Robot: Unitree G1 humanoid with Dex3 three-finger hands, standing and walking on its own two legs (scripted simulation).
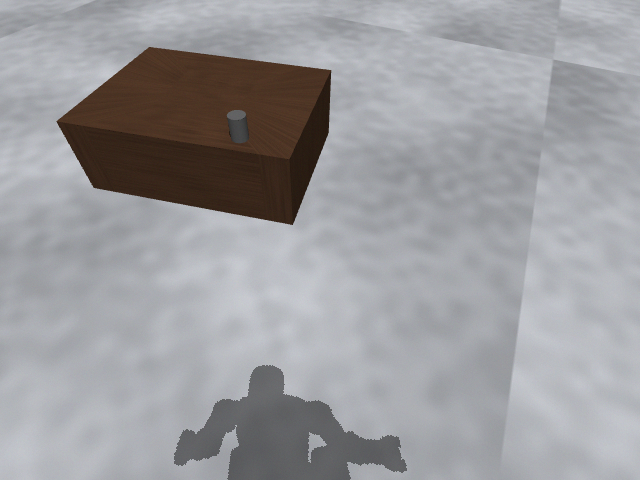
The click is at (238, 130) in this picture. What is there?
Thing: squat round
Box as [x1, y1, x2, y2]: [227, 110, 248, 142]
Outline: 230,111 227,114 231,139 235,142 243,142 248,139 245,113 241,110
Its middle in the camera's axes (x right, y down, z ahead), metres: -0.32 -0.44 +1.49
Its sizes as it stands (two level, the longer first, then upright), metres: 0.071 0.071 0.102
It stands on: a support 0.36 m high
